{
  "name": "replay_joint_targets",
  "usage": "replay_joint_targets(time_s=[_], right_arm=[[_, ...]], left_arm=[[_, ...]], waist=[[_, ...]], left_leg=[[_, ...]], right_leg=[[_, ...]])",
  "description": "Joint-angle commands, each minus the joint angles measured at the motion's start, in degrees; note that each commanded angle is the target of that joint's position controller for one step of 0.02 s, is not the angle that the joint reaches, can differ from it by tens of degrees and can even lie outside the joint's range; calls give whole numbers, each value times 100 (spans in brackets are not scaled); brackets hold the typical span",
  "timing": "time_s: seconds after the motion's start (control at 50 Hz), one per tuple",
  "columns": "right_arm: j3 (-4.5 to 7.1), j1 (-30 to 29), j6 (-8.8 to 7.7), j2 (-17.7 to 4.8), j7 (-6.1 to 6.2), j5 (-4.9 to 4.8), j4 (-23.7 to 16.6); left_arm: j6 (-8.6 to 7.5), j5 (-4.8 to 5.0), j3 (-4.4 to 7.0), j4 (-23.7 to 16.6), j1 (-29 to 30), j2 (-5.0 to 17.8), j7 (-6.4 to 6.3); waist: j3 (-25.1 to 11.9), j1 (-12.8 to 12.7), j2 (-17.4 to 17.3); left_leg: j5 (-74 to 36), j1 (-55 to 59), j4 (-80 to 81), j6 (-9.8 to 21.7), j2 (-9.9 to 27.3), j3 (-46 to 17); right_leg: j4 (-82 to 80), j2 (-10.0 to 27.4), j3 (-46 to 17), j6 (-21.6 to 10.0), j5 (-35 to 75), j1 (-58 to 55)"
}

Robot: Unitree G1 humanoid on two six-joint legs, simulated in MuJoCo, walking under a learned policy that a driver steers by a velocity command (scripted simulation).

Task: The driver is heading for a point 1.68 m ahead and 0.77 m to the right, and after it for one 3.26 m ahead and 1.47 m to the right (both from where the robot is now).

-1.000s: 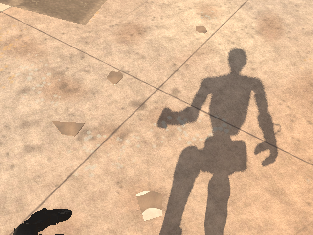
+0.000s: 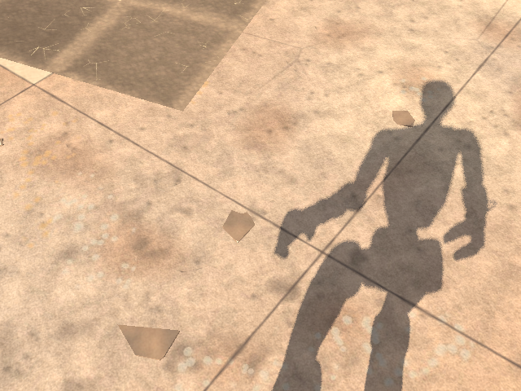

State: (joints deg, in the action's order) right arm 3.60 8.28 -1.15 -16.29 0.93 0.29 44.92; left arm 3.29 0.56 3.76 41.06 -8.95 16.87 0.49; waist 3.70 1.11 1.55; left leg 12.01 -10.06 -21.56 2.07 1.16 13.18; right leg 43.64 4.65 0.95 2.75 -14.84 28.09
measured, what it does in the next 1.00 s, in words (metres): steps on the spot, turning right: right foot, then left foot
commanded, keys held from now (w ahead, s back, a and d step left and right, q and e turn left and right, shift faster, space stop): e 1.00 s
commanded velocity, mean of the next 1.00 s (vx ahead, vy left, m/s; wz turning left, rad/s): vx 0.02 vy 0.00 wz -0.57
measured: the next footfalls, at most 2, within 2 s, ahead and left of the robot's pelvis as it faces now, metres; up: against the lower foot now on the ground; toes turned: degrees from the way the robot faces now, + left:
right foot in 0.08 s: +0.09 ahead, -0.13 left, +0.00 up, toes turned -7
left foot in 0.52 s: +0.13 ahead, +0.10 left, +0.00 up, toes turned -23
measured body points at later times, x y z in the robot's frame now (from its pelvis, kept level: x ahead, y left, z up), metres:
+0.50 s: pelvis +0.04 +0.00 -0.01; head +0.08 -0.02 +0.44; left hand +0.29 +0.23 -0.09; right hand +0.11 -0.32 -0.11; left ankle +0.09 +0.12 -0.73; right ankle +0.05 -0.12 -0.74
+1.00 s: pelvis +0.02 -0.02 -0.01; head +0.05 -0.06 +0.44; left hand +0.32 +0.12 -0.09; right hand -0.03 -0.34 -0.13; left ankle +0.09 +0.11 -0.72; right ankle -0.04 -0.11 -0.74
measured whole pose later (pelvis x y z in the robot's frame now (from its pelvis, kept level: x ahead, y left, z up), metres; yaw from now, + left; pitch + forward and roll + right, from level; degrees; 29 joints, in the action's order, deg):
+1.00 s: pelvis +0.02 -0.02 -0.01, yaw -36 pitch +1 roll +1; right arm 4.7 6.9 1.1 -19.1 0.8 0.3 43.7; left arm 3.6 0.3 4.5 34.2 -9.6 18.0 0.3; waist 4.3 0.8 -2.0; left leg 27.3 -19.5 -44.6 -3.2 6.2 5.0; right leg 32.8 -0.5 0.8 -2.3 -16.6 16.9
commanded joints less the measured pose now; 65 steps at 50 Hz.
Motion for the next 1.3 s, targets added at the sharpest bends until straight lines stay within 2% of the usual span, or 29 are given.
replay_joint_targets(time_s=[0.02, 0.06, 0.08, 0.1, 0.12, 0.14, 0.16, 0.18, 0.2, 0.3, 0.44, 0.5, 0.52, 0.54, 0.56, 0.58, 0.64, 0.7, 0.78, 0.92, 0.94, 0.96, 0.98, 1.0, 1.02, 1.04, 1.06, 1.18, 1.3], right_arm=[[300, -202, 30, -1106, -2, -123, -309], [310, -201, 72, -1073, 0, -218, -245], [291, 141, 72, -938, -15, -189, -103], [220, 173, 29, -708, -35, 39, -228], [137, -216, 37, -554, -4, 161, -512], [217, -476, 79, -799, -7, 92, -456], [218, -493, 107, -749, 0, -49, -478], [223, -394, 126, -707, 55, -55, -377], [261, -401, 141, -812, 110, 2, -375], [202, -308, 126, -583, 121, -40, -348], [199, -347, 58, -662, -15, -86, -387], [246, 120, -36, -684, -87, -79, -261], [325, 297, -37, -973, -65, -11, -234], [425, 126, 25, -1503, -10, 87, -297], [383, 86, 10, -1334, -29, 252, -367], [279, -209, -18, -1026, -7, 228, -500], [166, -574, 3, -685, 85, 4, -568], [172, -190, 93, -749, 176, 51, -502], [279, -47, 166, -1043, 153, 35, -498], [364, -286, 170, -1231, -6, -210, -465], [319, -31, 150, -1040, -23, -218, -344], [233, 158, 135, -730, -51, -34, -338], [123, -192, 121, -507, -19, 190, -723], [217, -600, 117, -793, 39, 78, -794], [262, -617, 136, -900, 52, -50, -792], [295, -477, 150, -916, 83, -52, -684], [319, -376, 171, -981, 114, -8, -598], [192, -194, 189, -636, 51, -39, -513], [77, -76, 178, -565, -63, -70, -418]], left_arm=[[32, 7, 172, -547, 64, 533, 85], [31, 9, 220, -561, -100, 559, 102], [11, -16, 317, -525, -333, 810, 42], [-13, -46, 515, -552, -696, 1546, -92], [-88, -186, 508, -646, -745, 1728, -83], [-215, -168, 405, -640, -760, 1362, -18], [-305, -122, 375, -625, -532, 1280, -24], [-335, -28, 359, -647, -242, 1156, -49], [-315, 46, 314, -691, 14, 1033, -93], [-241, -9, 317, -761, 54, 1076, -220], [-131, 1, 342, -798, 162, 1147, -204], [-70, 89, 299, -847, 371, 1051, -228], [-66, 72, 244, -851, 219, 862, -244], [-95, 32, 176, -909, -116, 563, -225], [-154, -5, 308, -931, -70, 989, -232], [-154, 20, 432, -808, -179, 1310, -225], [-1, 36, 420, -582, -355, 1018, -240], [-7, 120, 310, -810, 45, 737, -192], [-17, 59, 201, -1015, 264, 574, -109], [80, 65, 272, -956, -285, 660, 45], [80, 49, 343, -868, -517, 794, 7], [55, 63, 496, -872, -759, 1314, -76], [-37, -62, 545, -1072, -698, 1834, -103], [-195, -203, 477, -1049, -810, 1538, -36], [-300, -186, 401, -988, -558, 1365, -35], [-335, -84, 376, -979, -227, 1224, -73], [-323, -1, 297, -1007, 41, 1033, -112], [-293, -86, 146, -923, 66, 823, -219], [-330, -213, -36, -544, 185, 546, -90]], waist=[[-557, -57, -685], [-618, -209, -617], [-769, -248, -265], [-1067, -218, 1075], [-1299, -379, 1760], [-1499, -567, 720], [-1278, -403, 557], [-1106, -254, 275], [-975, -155, 287], [-1121, -93, 536], [-948, -223, 854], [-933, 74, 795], [-1011, 31, 364], [-898, -345, -1250], [-798, -169, -1625], [-680, -262, -1120], [-406, -294, -917], [-427, -4, -1065], [-671, 181, -1127], [-722, -182, -1094], [-788, -242, -782], [-868, -205, 470], [-846, -197, 1723], [-1200, -594, 1024], [-929, -397, 829], [-753, -223, 603], [-686, -126, 555], [-853, -129, 606], [-562, -201, 649]], left_leg=[[-2065, 540, 262, 981, 1897, -943], [-2094, 511, -385, 629, 1717, -699], [-1798, 289, -1059, 256, 1375, -445], [-367, -973, -2671, -269, 749, -7], [2759, -2437, -3988, -646, -158, -550], [2791, -2589, -4749, -617, -52, -1425], [2306, -2729, -4798, -530, 32, -1555], [1884, -2780, -4550, -511, 113, -1619], [1532, -2746, -4303, -533, 151, -1668], [936, -2095, -3231, -726, -120, -1678], [861, -1208, -1711, -625, -328, -1764], [-100, -329, -115, -406, -315, -1646], [-469, 297, 208, -162, 358, -2136], [-1471, 714, 371, 535, 1606, -3491], [-1813, 245, 554, 1341, 2306, -4280], [-1674, 75, 523, 1358, 2120, -3847], [-1370, 168, 395, 892, 1361, -2589], [-1614, 634, 436, 999, 1263, -2096], [-1964, 961, 363, 1102, 1531, -1835], [-1952, 418, -325, 679, 1634, -1246], [-1412, 19, -835, 326, 1440, -973], [126, -1155, -2195, -222, 915, -445], [2683, -2732, -3569, -662, 44, -595], [2794, -2753, -4514, -652, 19, -1480], [2312, -2789, -4709, -556, 135, -1646], [1787, -2791, -4548, -517, 212, -1700], [1431, -2762, -4391, -543, 240, -1702], [679, -1943, -3295, -733, 118, -1551], [540, -498, -1405, -586, 194, -1344]], right_leg=[[-422, -6, 112, -187, -319, -300], [-1381, -227, 310, -406, 321, -889], [-1936, -271, 67, -617, 1442, -1531], [-1927, 794, -1415, -1125, 4109, -2731], [-2095, 1832, -3095, -2366, 4774, -3128], [-2160, 1650, -2702, -2426, 4503, -3080], [-2174, 1355, -2177, -2134, 4030, -2858], [-2203, 1058, -1895, -1829, 3437, -2668], [-2258, 943, -1802, -1674, 3156, -2465], [-2258, 663, -1743, -1635, 2934, -2156], [-2187, 545, -2552, -1535, 1660, -1699], [-1811, 233, -2704, -1189, 1437, -1494], [-1323, -77, -2439, -879, 577, -1006], [-128, -1023, -1328, -480, -1338, 87], [1226, -1050, -987, -210, -2271, 501], [1989, -812, -1120, -120, -1920, 466], [2675, -693, -912, 160, -1023, 724], [2058, -550, -515, 331, -733, 866], [921, -253, -246, 362, -880, 364], [-1480, -421, 360, -217, 113, -1298], [-2026, -511, 218, -424, 724, -1963], [-2307, 336, -1084, -808, 2506, -2968], [-2214, 1739, -3072, -2008, 3919, -3166], [-2398, 1812, -3087, -2459, 3423, -2834], [-2457, 1449, -2532, -2156, 2894, -2601], [-2452, 1077, -2139, -1794, 2345, -2440], [-2430, 929, -1922, -1595, 2315, -2350], [-2407, 624, -1504, -1553, 2341, -2195], [-2460, 622, -1406, -1483, 963, -1486]])
Velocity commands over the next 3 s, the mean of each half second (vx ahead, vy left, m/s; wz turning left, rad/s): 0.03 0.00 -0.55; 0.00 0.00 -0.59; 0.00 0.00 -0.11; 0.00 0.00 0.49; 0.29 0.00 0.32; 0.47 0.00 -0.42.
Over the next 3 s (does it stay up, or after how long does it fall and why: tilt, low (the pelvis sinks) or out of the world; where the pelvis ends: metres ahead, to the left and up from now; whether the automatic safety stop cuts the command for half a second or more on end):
stays up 0.39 -0.04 0.00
